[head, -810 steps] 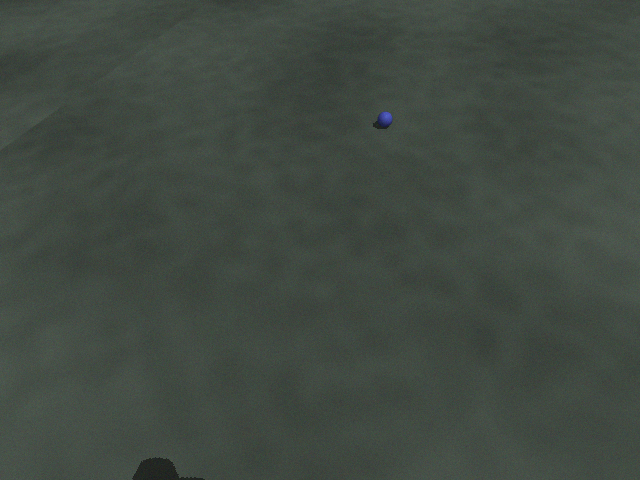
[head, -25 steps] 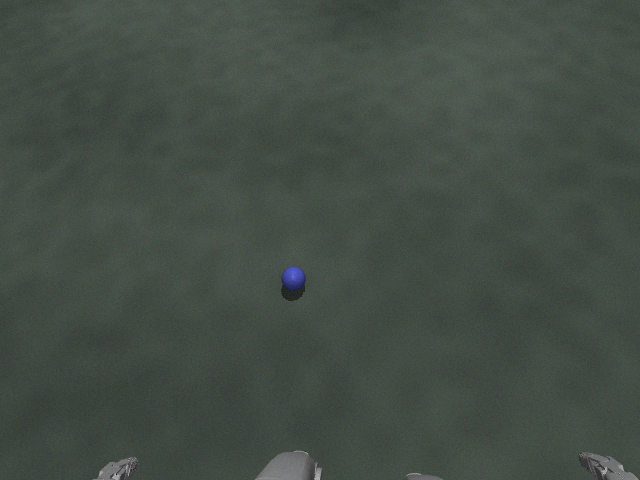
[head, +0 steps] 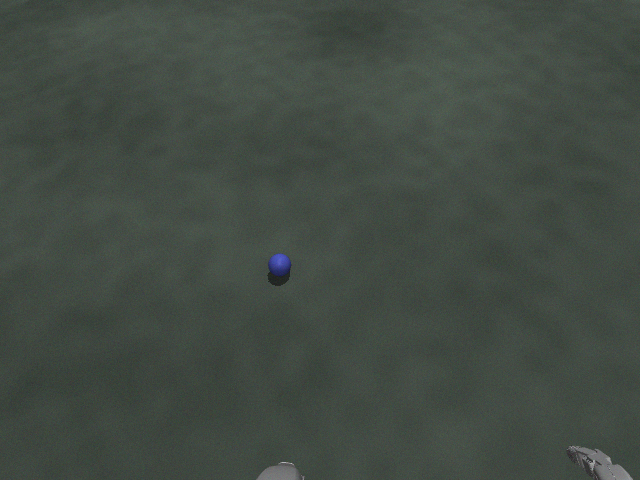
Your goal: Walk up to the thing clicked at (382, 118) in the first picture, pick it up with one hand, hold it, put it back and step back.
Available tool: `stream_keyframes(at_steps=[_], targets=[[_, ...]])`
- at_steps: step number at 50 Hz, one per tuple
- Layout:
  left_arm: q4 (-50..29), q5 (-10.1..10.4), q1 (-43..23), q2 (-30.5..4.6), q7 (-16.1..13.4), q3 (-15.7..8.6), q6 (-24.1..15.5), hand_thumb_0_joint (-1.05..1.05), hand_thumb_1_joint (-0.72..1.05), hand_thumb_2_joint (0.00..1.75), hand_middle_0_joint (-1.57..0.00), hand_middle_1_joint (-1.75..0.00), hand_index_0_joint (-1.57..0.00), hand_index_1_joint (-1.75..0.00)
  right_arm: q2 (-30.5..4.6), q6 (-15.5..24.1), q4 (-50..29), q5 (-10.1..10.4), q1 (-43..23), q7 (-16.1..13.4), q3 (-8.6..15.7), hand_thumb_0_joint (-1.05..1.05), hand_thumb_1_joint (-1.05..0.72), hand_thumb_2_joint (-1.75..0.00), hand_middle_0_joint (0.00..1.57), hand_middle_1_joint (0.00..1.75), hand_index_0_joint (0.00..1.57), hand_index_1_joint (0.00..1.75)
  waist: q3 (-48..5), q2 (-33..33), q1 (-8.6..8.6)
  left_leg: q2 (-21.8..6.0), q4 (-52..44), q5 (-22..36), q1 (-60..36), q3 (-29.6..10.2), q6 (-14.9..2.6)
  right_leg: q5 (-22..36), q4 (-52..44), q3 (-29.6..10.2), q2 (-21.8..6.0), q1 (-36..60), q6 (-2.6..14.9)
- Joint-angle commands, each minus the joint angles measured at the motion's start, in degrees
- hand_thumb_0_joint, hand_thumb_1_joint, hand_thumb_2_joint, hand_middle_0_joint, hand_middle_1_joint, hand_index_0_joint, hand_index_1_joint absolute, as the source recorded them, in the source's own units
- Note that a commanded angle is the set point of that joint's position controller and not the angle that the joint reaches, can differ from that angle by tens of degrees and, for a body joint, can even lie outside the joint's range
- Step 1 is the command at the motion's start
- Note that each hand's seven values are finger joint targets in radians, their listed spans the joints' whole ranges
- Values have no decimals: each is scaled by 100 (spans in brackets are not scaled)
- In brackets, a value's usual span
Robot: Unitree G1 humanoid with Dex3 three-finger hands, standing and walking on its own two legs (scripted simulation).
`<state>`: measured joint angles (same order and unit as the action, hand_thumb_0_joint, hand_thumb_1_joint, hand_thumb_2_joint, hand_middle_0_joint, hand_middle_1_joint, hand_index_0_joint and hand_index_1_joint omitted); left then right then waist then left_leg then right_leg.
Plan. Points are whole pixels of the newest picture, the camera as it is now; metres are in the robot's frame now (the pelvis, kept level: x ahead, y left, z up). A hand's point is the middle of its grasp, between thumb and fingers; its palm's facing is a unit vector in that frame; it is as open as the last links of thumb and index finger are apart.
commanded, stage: walk up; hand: left
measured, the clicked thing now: (279, 264) +0.90 +0.23 -0.71
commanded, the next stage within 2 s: stand in 0.94 s
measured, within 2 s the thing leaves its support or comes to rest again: neither
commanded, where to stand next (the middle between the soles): +0.52 +0.03 m, yaw +1 degrees
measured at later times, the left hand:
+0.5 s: hand out of the picture +0.05 +0.29 -0.13, palm faces +0.09 -0.93 -0.37, open 7.4 cm
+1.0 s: hand out of the picture +0.06 +0.30 -0.13, palm faces +0.12 -0.92 -0.36, open 7.4 cm
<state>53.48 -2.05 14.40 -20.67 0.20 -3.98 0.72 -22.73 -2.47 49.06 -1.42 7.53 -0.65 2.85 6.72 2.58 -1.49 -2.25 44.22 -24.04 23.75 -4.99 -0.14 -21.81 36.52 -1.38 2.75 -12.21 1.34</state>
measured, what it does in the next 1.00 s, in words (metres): steps on the spot: left foot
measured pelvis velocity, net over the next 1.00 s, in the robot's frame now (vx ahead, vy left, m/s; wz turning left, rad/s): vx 0.00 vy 0.02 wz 0.09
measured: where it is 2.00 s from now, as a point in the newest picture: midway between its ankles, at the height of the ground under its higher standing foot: outside the picture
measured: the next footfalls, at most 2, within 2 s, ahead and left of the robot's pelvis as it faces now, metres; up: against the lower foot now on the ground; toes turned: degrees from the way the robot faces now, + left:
left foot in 0.22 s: +0.03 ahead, +0.14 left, +0.00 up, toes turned +0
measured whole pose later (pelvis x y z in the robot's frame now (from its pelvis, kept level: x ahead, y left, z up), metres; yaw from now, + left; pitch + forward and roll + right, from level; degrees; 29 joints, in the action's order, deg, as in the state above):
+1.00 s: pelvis +0.00 +0.02 +0.02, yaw +5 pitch -2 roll +0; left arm 62.3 -0.2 5.8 -21.1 -0.5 -1.9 -1.0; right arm -19.0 0.5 60.3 -0.8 4.2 0.4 1.5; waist 4.1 -0.2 -1.5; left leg 1.6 27.3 -15.0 9.7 -4.3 -0.2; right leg -16.5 25.3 1.5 -2.0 -6.2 -1.6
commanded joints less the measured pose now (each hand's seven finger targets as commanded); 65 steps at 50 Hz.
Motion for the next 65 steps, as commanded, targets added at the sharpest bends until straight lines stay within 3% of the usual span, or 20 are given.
stream_keyframes(at_steps=[1,6,8,11,12,13,14,15,18,21,23,27,30,34,40,46,48,51,60,65], targets=[[-631,-21,-791,-1596,-148,-401,-344,0,90,90,-20,-30,-20,-30,-1051,146,-155,142,53,-29,283,0,-90,-90,20,30,20,30,10,-542,178,393,1144,-264,290,-631,2,421,-1724,-1845,-1741,-540,899],[-463,-19,-204,-1562,-123,-413,-398,0,90,90,-20,-30,-20,-30,-919,252,-60,-7,-36,57,213,0,-90,-90,20,30,20,30,-246,-1117,-183,263,-43,-402,168,-109,87,702,-1614,-1444,-1622,291,828],[-466,10,-203,-1623,-112,-402,-361,0,90,90,-20,-30,-20,-30,-909,319,-8,-9,-14,82,230,0,-90,-90,20,30,20,30,-384,-1182,-164,267,-787,-319,-301,228,61,1302,-1404,-1350,-1693,323,851],[-500,99,-442,-1355,-93,-234,-280,0,90,90,-20,-30,-20,-30,-846,407,260,-38,455,65,297,0,-90,-90,20,30,20,30,-741,-977,143,329,-2229,1120,-1683,281,-124,2139,-677,-744,-1340,-67,422],[-499,137,-377,-1142,-87,-153,-280,0,90,90,-20,-30,-20,-30,-1023,451,249,-65,460,48,345,0,-90,-90,20,30,20,30,-937,-501,132,-292,-2317,1436,-2112,-621,-372,1991,-290,-477,-1018,-453,163],[-464,216,-542,-1005,-76,-120,-269,0,90,90,-20,-30,-20,-30,-1278,460,208,-29,240,58,361,0,-90,-90,20,30,20,30,-998,166,84,-941,-2437,1081,-1727,-1499,-806,302,16,33,-397,-533,-42],[-364,205,-612,-1160,-95,-184,-247,0,90,90,-20,-30,-20,-30,-1422,448,213,1,183,91,376,0,-90,-90,20,30,20,30,-850,255,63,-1216,-2506,424,-1172,-1623,-1147,-677,164,205,-294,-168,-1],[-313,176,-533,-1140,-93,-154,-263,0,90,90,-20,-30,-20,-30,-1358,440,198,-14,20,111,335,0,-90,-90,20,30,20,30,-708,327,11,-1198,-2564,220,-973,-1540,-1161,-754,83,160,-319,-95,28],[-75,139,-351,-1153,-84,-169,-352,0,90,90,-20,-30,-20,-30,-1058,391,202,36,-286,103,203,0,-90,-90,20,30,20,30,-366,456,-152,-573,-2238,639,-311,-805,-488,327,-1058,-74,-450,592,104],[55,63,-329,-1655,-95,-270,-412,0,90,90,-20,-30,-20,-30,-876,348,285,52,-202,109,177,0,-90,-90,20,30,20,30,-296,-349,-52,164,-1235,-11,-16,-225,-110,-440,-1806,-1499,-1442,545,630],[-62,48,-763,-1645,-98,-250,-418,0,90,90,-20,-30,-20,-30,-835,384,447,27,77,101,173,0,-90,-90,20,30,20,30,-273,-532,142,197,-1213,281,-513,-11,-89,-35,-1830,-1592,-1830,121,845],[-16,146,-1062,-1224,-84,-131,-399,0,90,90,-20,-30,-20,-30,-996,512,527,11,21,110,211,0,-90,-90,20,30,20,30,-588,-236,126,-443,-2039,2225,-1210,-762,-451,1366,-918,-110,-757,136,95],[170,186,-872,-1172,-109,-110,-408,0,90,90,-20,-30,-20,-30,-1008,509,526,55,-230,86,197,0,-90,-90,20,30,20,30,-837,29,-43,-561,-2021,3171,-1340,-769,-528,1571,-937,3,-700,567,0],[261,176,-937,-1210,-124,-102,-372,0,90,90,-20,-30,-20,-30,-951,453,589,65,-282,40,207,0,-90,-90,20,30,20,30,-1107,186,7,-381,-1918,3283,-1337,-452,-348,1984,-960,-5,-806,952,85],[385,141,-1075,-1233,-120,-66,-341,0,90,90,-20,-30,-20,-30,-883,400,612,47,-542,53,199,0,-90,-90,20,30,20,30,-856,-57,-5,-293,-2061,2166,-1016,-474,-327,1514,-1199,-89,-876,958,111],[427,122,-1147,-1355,-130,-118,-362,0,90,90,-20,-30,-20,-30,-846,389,697,40,-533,73,194,0,-90,-90,20,30,20,30,-838,-299,57,-112,-1781,2323,-1122,-263,-248,1729,-1354,-278,-1111,909,218],[539,205,-1183,-1076,-118,32,-281,0,90,90,-20,-30,-20,-30,-914,443,751,88,-547,37,116,0,-90,-90,20,30,20,30,-814,-246,97,-412,-2167,3451,-1723,-517,-234,2402,-1460,-143,-953,634,-30],[624,203,-1131,-1127,-121,42,-255,0,90,90,-20,-30,-20,-30,-970,476,867,92,-472,2,75,0,-90,-90,20,30,20,30,-1089,-107,98,-479,-2206,4161,-1962,-481,-207,2668,-1454,-98,-916,1019,-89],[860,158,-1205,-1185,-75,90,-234,0,90,90,-20,-30,-20,-30,-905,427,1010,124,-656,0,-17,0,-90,-90,20,30,20,30,-874,-157,97,-379,-2697,2535,-1687,-377,-100,1795,-1950,-197,-992,1050,-67],[880,144,-1258,-1164,-61,113,-253,0,90,90,-20,-30,-20,-30,-937,442,1083,102,-604,13,-37,0,-90,-90,20,30,20,30,-869,-195,123,-391,-2737,2404,-1637,-364,-63,1685,-2037,-230,-1018,979,-54]])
